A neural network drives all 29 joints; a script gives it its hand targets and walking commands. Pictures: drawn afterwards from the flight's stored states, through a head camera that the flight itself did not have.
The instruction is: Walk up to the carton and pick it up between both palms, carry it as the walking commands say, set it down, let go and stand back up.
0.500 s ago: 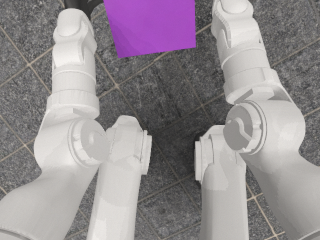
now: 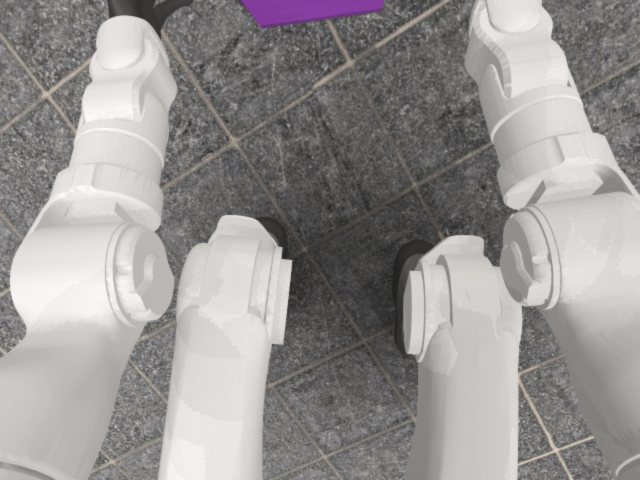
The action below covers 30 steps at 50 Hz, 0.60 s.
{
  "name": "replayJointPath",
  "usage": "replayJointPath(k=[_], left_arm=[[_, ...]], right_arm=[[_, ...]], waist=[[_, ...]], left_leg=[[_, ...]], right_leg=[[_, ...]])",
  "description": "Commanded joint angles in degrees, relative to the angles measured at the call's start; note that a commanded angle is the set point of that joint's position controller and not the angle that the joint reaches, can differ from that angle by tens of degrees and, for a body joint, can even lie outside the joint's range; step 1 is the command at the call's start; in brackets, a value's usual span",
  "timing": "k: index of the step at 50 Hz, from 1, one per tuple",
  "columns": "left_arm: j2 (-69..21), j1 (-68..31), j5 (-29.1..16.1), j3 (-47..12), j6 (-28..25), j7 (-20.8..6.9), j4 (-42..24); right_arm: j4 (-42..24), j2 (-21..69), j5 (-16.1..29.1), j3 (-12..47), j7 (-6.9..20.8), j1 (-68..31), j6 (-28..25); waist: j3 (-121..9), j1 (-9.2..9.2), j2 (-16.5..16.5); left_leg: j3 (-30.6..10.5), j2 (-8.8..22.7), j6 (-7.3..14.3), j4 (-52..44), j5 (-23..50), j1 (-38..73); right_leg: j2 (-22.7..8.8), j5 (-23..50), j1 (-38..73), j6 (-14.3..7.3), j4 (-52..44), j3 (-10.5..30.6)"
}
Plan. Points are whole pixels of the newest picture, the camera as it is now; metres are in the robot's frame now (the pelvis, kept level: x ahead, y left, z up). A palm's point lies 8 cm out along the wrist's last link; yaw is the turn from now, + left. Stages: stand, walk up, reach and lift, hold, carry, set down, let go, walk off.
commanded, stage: set down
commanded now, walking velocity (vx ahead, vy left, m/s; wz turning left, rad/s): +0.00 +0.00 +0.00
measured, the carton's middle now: out of the picture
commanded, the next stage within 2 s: let go in 1.46 s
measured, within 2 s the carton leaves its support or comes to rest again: neither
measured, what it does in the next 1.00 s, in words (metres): rises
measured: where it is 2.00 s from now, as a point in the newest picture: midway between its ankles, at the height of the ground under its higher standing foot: (337, 307)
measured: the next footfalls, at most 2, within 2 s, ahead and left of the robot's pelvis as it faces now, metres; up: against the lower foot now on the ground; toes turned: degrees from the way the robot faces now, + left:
none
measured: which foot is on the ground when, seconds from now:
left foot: down 0.00-1.00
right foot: down 0.00-1.00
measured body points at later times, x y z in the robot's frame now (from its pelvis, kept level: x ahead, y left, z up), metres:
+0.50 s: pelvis -0.01 +0.00 +0.05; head +0.34 +0.01 +0.33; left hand +0.52 +0.23 -0.09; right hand +0.58 -0.10 -0.09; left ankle +0.11 +0.13 -0.35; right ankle +0.09 -0.13 -0.35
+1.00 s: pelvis +0.02 +0.00 +0.16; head +0.34 +0.01 +0.48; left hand +0.52 +0.23 +0.05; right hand +0.57 -0.11 +0.04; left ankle +0.11 +0.13 -0.35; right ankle +0.09 -0.13 -0.35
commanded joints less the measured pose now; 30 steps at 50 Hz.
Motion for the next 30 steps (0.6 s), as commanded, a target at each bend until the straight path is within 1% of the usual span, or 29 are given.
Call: replayJointPath(k=[1, 3, 6, 9, 13, 17, 24, 30], left_arm=[[6.22, -14.19, -4.52, -4.56, -1.49, -0.15, -3.59], [6.71, -14.7, -5.27, -5.37, -1.41, -0.19, -2.78], [7.06, -14.8, -5.4, -5.34, -1.06, 0.33, -3.61], [8.2, -14.42, -4.85, -4.34, -0.39, 1.34, -6.28], [8.02, -13.24, -4.16, -3.82, 1.07, 2.51, -10.06], [6.32, -11.73, -3.64, -3.46, 2.52, 3.0, -12.08], [3.44, -9.53, -2.5, -2.89, 3.99, 2.51, -14.08], [2.11, -7.01, -0.43, -1.45, 5.12, 2.17, -16.24]], right_arm=[[-4.22, -2.91, 3.83, 2.71, 0.36, -18.88, -1.45], [-2.82, -3.23, 4.7, 2.88, 0.58, -18.78, -1.41], [-3.44, -3.0, 5.15, 2.96, 0.34, -18.62, -1.01], [-6.19, -4.05, 4.75, 1.96, -0.56, -18.42, -0.3], [-10.41, -4.77, 3.47, 0.39, -1.57, -17.69, 1.09], [-11.67, -4.35, 1.72, -1.62, -1.77, -16.1, 2.43], [-10.73, -3.0, -1.36, -4.83, -1.11, -12.99, 3.53], [-11.63, -2.23, -3.93, -6.89, -0.39, -10.81, 4.27]], waist=[[-64.7, 2.89, -5.85], [-64.55, 2.75, -5.3], [-68.33, 3.36, -5.33], [-75.83, 4.04, -5.82], [-82.35, 3.99, -5.85], [-81.49, 3.56, -5.05], [-78.42, 2.56, -3.86], [-79.49, 2.51, -3.65]], left_leg=[[6.28, 0.49, 1.04, -6.87, 24.85, 30.24], [6.16, 0.86, 1.12, -6.94, 24.02, 30.71], [6.62, 0.81, 1.15, -7.48, 24.18, 33.29], [7.42, 0.35, 1.15, -8.47, 25.36, 37.63], [8.4, -0.38, 1.2, -10.89, 25.06, 41.74], [8.75, -0.83, 1.15, -14.22, 23.02, 41.09], [8.59, -1.25, 1.01, -20.21, 20.91, 40.61], [8.66, -1.79, 0.92, -25.43, 21.03, 43.05]], right_leg=[[-2.2, 20.09, 27.92, -1.7, -8.68, -5.8], [-2.52, 18.69, 27.6, -1.95, -8.77, -5.94], [-2.52, 18.2, 29.62, -2.06, -9.33, -6.42], [-2.1, 18.84, 33.3, -1.91, -10.15, -7.03], [-1.47, 17.87, 35.8, -1.79, -12.52, -7.85], [-1.01, 15.85, 34.81, -1.96, -15.65, -8.24], [-0.48, 13.64, 32.81, -2.33, -21.3, -8.61], [0.1, 13.44, 34.54, -2.55, -26.17, -9.03]])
